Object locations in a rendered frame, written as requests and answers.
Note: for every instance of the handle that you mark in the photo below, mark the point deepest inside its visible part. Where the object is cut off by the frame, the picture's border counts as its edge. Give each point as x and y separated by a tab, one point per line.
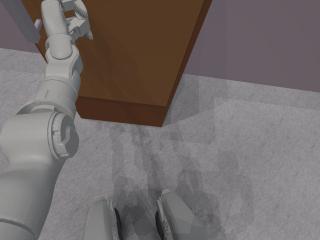
20	16

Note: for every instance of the robot left thigh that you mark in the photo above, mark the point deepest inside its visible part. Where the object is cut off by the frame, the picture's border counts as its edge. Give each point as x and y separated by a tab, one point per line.
100	219

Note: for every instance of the robot left upper arm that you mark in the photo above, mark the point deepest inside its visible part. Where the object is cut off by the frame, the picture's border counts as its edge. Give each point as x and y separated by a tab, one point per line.
36	146

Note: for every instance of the left robot forearm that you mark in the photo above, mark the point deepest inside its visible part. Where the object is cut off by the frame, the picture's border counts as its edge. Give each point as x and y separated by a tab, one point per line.
60	83

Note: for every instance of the cupboard door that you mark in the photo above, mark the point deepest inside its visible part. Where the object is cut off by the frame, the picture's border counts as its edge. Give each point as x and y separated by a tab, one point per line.
137	49

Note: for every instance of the robot left shin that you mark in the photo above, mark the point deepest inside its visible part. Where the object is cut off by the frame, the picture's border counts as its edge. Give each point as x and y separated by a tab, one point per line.
115	228

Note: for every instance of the robot left hand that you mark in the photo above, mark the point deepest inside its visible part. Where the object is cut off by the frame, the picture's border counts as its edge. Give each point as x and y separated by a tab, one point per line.
55	22

